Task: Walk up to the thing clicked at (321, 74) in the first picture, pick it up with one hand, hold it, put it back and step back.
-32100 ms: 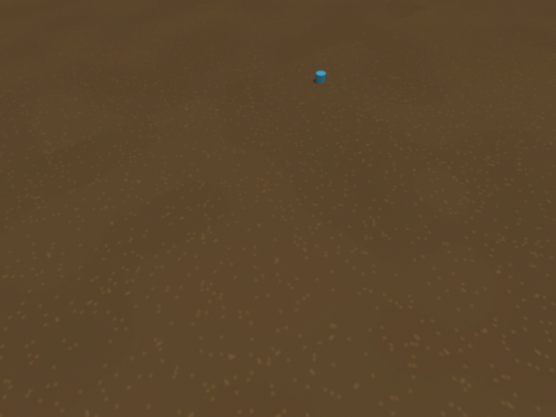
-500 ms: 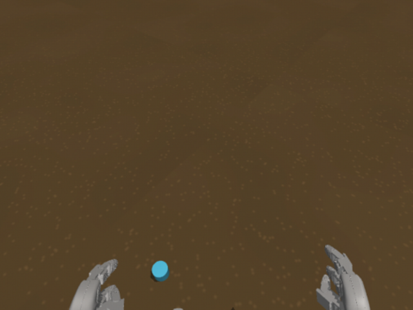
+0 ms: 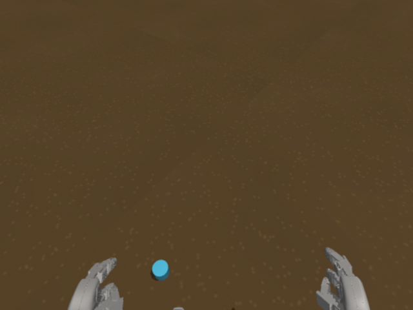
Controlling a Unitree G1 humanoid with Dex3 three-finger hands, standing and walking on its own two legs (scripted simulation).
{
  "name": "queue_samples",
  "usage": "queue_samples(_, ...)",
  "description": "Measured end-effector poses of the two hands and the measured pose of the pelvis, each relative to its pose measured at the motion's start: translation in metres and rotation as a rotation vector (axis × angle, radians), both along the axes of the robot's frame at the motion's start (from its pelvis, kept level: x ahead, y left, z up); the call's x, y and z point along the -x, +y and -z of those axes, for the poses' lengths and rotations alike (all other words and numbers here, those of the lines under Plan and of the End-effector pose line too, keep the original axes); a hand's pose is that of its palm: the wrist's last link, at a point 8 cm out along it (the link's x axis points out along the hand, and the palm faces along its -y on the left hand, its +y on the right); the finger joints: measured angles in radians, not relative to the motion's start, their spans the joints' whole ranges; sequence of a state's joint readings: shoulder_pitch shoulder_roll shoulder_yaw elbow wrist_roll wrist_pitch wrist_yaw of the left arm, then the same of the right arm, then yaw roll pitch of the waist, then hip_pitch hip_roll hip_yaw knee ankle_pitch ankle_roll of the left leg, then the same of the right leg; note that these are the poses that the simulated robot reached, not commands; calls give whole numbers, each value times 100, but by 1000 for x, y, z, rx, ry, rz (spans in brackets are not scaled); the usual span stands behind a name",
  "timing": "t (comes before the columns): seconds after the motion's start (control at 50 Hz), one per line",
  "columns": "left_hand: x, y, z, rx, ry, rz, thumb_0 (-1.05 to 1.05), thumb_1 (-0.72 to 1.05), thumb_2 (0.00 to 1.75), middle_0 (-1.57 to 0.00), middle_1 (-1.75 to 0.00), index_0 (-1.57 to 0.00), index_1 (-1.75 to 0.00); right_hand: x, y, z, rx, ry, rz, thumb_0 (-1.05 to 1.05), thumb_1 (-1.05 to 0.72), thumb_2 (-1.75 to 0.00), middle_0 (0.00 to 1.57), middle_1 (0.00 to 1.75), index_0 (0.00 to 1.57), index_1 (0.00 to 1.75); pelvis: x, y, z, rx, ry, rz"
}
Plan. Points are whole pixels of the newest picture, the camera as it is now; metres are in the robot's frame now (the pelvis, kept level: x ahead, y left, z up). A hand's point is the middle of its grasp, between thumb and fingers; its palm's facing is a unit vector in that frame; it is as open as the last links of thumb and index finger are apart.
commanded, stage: home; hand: left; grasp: from above
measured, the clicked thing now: (161, 270) +0.41 +0.22 -0.69
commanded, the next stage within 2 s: stand in 0.46 s
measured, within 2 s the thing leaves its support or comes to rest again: neither
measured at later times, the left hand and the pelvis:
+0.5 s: hand (122, 305) +0.16 +0.18 -0.04, palm faces +0.04 -0.98 -0.20, open 7.4 cm; pelvis +0.00 +0.00 +0.00, yaw +0 degrees
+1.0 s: hand out of the picture +0.06 +0.24 -0.11, palm faces +0.04 -0.95 -0.31, open 7.4 cm; pelvis -0.01 +0.01 +0.05, yaw +0 degrees
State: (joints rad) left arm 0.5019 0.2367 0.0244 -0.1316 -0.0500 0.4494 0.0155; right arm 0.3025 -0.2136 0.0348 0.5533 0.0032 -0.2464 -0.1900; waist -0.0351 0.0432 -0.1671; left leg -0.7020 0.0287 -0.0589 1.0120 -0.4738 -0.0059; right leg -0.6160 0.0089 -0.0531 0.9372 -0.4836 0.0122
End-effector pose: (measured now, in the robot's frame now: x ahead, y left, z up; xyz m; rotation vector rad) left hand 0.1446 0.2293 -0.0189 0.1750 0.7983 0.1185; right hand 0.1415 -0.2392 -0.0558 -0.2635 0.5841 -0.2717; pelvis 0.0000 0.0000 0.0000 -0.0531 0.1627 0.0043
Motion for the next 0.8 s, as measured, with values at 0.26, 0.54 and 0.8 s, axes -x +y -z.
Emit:
queue_samples(0.26, 1, -3, 0, 3, 3, -2, 2, 91, 90, -20, -30, -20, -30, -1, -1, 0, -4, -7, 2, 2, -90, -90, 21, 30, 20, 30, 0, -2, 1, -2, 4, 1)
queue_samples(0.54, 3, -4, -1, -1, -2, -2, 2, 91, 90, -20, -30, -20, -30, 1, -5, 0, -2, -8, 4, 2, -90, -90, 21, 30, 20, 30, 2, -4, 1, -2, -1, -1)
queue_samples(0.8, 38, 41, 47, -126, 155, -16, 1, 91, 90, -21, -30, -20, -30, 41, -31, 17, -4, 427, -74, 1, -90, -90, 21, 30, 20, 30, 14, -1, -26, -49, -153, 7)
